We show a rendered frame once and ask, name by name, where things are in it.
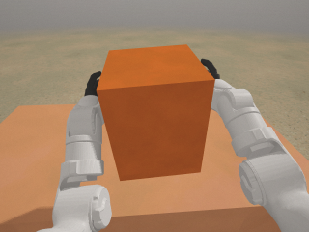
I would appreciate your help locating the left robot forearm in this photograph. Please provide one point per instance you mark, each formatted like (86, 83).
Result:
(83, 161)

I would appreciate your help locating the robot left upper arm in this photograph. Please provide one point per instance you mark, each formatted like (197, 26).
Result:
(81, 209)

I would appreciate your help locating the left robot hand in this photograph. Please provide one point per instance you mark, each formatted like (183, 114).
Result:
(92, 84)

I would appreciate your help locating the right robot hand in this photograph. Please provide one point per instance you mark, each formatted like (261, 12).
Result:
(211, 68)

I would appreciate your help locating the right robot forearm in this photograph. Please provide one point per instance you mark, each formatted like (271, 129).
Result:
(251, 137)

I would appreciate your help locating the carton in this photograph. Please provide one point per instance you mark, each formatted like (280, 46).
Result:
(156, 106)

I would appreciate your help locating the robot right upper arm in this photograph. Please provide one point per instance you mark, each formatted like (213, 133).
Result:
(274, 181)

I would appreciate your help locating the pedestal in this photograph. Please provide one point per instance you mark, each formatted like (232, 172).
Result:
(33, 146)

